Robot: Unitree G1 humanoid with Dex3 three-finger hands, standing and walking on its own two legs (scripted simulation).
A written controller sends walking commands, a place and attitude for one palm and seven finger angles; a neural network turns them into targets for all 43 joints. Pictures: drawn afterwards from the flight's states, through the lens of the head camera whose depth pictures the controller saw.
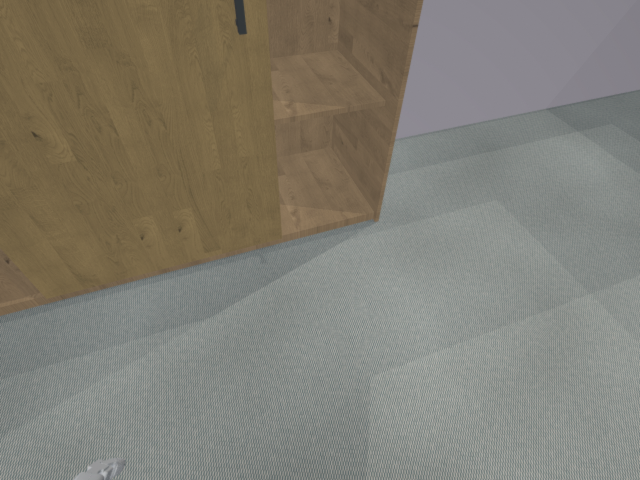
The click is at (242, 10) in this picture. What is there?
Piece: wardrobe's sliding door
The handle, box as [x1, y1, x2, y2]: [234, 0, 246, 34]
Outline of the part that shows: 234,0 236,12 235,20 239,34 246,33 243,2 242,0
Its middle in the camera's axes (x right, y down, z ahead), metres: -0.19 -0.58 +0.86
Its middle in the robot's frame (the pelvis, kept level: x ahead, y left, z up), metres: +1.05 +0.25 +0.21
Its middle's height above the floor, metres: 0.98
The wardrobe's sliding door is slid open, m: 0.43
